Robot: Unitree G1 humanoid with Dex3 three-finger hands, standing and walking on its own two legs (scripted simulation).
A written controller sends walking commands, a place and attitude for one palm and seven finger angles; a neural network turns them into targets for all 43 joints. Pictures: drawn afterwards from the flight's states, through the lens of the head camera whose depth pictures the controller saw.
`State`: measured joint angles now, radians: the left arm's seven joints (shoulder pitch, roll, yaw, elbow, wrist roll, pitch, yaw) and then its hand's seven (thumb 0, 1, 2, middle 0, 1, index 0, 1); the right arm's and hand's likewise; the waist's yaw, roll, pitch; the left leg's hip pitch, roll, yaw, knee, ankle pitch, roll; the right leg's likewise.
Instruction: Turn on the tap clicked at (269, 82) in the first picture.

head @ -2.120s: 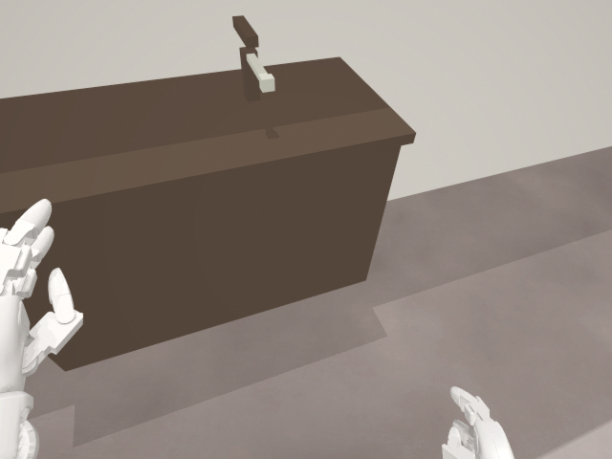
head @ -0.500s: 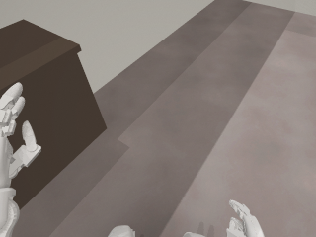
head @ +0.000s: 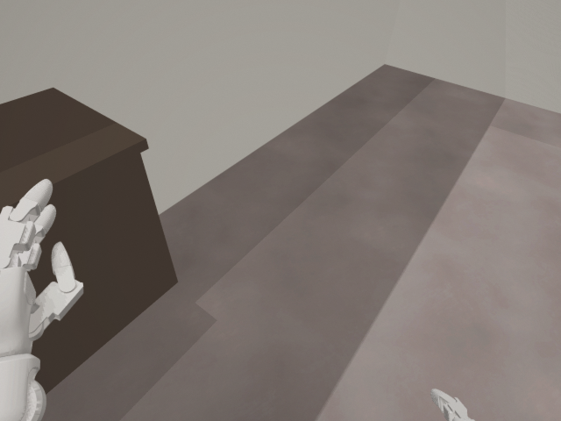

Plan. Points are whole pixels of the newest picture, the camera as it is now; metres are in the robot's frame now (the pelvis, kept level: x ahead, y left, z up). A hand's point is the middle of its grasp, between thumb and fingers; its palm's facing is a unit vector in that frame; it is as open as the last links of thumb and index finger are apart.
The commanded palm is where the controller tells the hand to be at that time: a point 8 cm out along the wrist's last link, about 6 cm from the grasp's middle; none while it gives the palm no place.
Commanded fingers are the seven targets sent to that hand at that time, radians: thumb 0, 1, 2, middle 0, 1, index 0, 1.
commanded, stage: walk to a spot facing it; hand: left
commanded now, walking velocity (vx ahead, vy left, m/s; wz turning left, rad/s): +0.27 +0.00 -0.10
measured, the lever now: out of the picture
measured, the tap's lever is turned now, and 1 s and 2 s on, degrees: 0 0 0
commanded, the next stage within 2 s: turn to face it in 0.12 s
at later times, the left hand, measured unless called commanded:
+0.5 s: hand (189, 199) +0.35 +0.16 +0.17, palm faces +0.32 -0.80 -0.50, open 7.4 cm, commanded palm +0.27 +0.23 +0.18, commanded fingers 0.00 0.90 0.90 -0.20 -0.30 -0.20 -0.30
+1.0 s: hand (132, 227) +0.27 +0.20 +0.19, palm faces +0.60 -0.68 -0.41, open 7.4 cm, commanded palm +0.21 +0.23 +0.18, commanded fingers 0.00 0.90 0.90 -0.20 -0.30 -0.20 -0.30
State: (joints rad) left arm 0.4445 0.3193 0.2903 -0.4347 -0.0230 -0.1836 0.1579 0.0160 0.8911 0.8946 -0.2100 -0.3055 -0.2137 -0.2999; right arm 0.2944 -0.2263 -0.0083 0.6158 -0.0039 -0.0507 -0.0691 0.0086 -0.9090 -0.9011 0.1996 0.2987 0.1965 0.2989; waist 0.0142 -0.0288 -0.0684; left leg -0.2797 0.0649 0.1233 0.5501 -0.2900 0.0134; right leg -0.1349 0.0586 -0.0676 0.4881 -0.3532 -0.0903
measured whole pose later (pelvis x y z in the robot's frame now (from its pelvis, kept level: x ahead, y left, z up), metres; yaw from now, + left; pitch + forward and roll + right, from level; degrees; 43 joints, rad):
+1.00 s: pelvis +0.14 -0.08 +0.00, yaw +17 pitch +0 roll -2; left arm 0.49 0.38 0.36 -0.64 -0.04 -0.17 0.14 0.02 0.89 0.89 -0.21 -0.31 -0.21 -0.30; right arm 0.19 -0.13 0.02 0.58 0.00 -0.11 -0.02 0.01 -0.91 -0.90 0.20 0.30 0.20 0.30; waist 0.01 0.02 0.05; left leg -0.35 0.05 -0.06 0.57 -0.21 -0.03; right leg -0.37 -0.02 -0.07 0.85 -0.49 0.09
